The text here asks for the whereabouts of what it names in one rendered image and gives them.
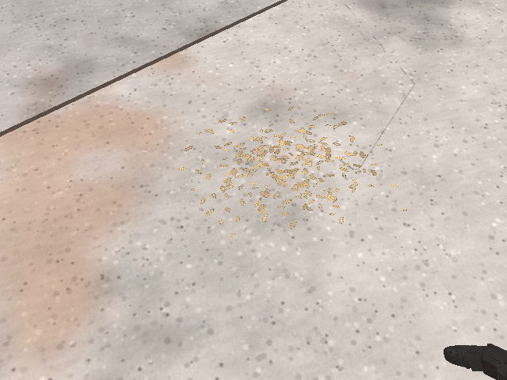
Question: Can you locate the right robot hand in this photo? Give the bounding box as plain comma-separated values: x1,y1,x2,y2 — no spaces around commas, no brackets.
444,344,507,380

